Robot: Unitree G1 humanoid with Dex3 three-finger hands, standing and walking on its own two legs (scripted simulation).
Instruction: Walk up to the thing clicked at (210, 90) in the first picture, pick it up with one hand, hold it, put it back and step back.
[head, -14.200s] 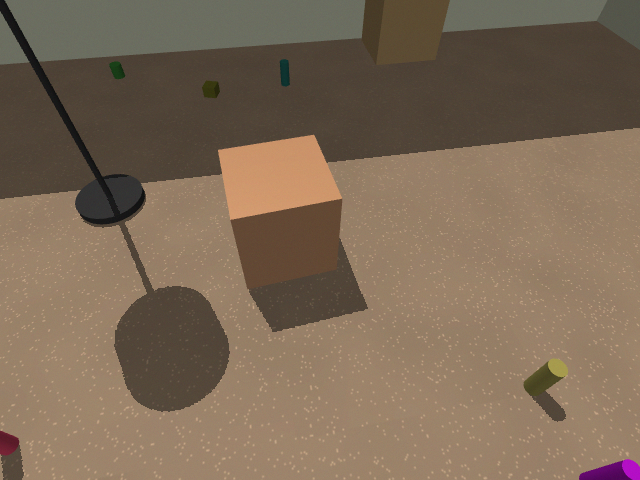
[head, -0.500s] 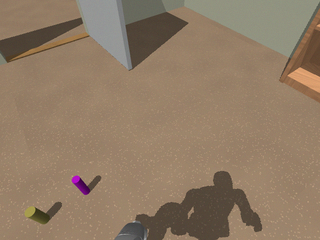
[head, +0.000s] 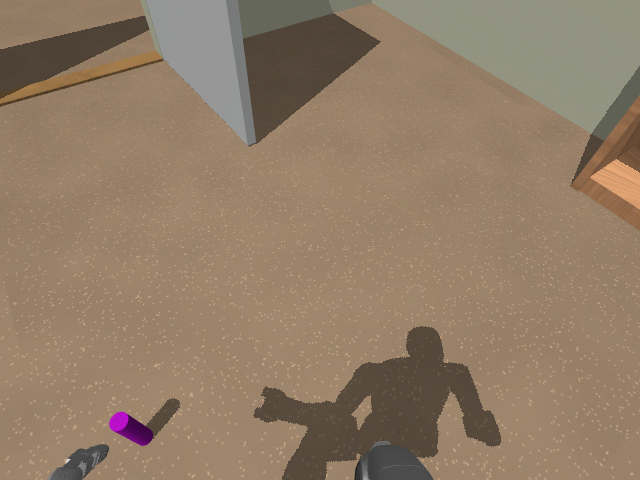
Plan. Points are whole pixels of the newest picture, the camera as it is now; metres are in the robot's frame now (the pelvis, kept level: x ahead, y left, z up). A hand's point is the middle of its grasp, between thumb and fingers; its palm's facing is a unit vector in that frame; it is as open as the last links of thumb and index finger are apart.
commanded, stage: walk up
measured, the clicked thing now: out of the picture -1.67 +1.81 -0.74
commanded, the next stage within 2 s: stand in 1.62 s
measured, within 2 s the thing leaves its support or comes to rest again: neither
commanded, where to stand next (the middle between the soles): +0.26 -0.02 m, yaw +21 degrees
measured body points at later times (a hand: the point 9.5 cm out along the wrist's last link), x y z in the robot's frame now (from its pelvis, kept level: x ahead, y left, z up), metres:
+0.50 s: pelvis +0.17 -0.01 -0.02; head +0.20 +0.02 +0.43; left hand +0.13 +0.32 -0.14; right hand +0.33 -0.31 -0.10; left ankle +0.21 +0.12 -0.74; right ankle +0.13 -0.14 -0.70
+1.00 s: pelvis +0.20 -0.04 -0.03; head +0.24 -0.03 +0.42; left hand +0.16 +0.30 -0.13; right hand +0.40 -0.30 -0.15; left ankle +0.17 +0.08 -0.74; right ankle +0.29 -0.16 -0.73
